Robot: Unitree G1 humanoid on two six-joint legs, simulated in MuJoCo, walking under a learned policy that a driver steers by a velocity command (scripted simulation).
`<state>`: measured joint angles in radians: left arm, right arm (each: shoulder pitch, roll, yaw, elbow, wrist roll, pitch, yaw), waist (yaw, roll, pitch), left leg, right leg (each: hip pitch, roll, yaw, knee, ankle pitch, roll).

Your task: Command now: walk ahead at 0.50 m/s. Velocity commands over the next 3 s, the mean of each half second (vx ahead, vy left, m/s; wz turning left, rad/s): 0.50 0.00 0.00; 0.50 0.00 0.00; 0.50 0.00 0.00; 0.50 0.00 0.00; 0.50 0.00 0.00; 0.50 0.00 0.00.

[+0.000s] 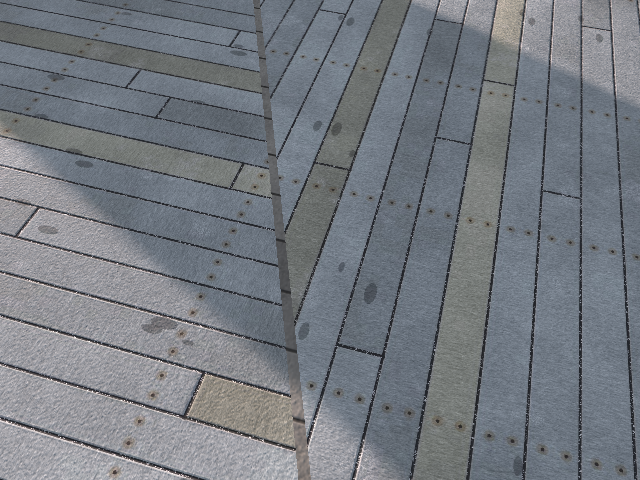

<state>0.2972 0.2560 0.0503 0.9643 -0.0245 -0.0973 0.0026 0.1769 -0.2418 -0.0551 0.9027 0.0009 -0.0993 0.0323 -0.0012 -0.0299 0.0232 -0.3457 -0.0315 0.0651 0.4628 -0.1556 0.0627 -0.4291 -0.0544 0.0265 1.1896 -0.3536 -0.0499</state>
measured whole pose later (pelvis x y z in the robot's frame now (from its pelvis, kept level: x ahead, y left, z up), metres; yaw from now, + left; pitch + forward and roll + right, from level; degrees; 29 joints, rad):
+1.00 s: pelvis +0.55 -0.01 -0.01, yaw +0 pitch +2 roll -1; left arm 0.39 0.25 0.07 1.03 -0.01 -0.06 0.01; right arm 0.01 -0.23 -0.06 0.86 0.01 -0.10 0.03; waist 0.05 0.00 0.02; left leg -0.50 0.02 0.04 0.54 -0.08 0.06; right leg 0.00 -0.02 -0.05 0.51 -0.44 0.01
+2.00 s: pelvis +1.10 -0.04 +0.00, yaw +0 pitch +2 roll -2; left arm 0.37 0.24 0.06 1.02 -0.01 -0.08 0.01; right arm 0.02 -0.24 -0.06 0.89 0.02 -0.07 0.02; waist 0.07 0.03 0.01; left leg -0.62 0.09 -0.01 0.57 0.05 0.03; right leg 0.05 0.05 -0.06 0.20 -0.28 -0.02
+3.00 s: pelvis +1.67 -0.05 +0.01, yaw +0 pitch +1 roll -1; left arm 0.34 0.23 0.06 1.00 0.00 -0.09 0.00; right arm 0.08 -0.26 -0.07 0.91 0.01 -0.07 0.00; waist 0.06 0.04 0.00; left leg -0.68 0.14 -0.04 0.75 0.00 0.01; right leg -0.06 0.06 -0.06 0.21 -0.18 -0.05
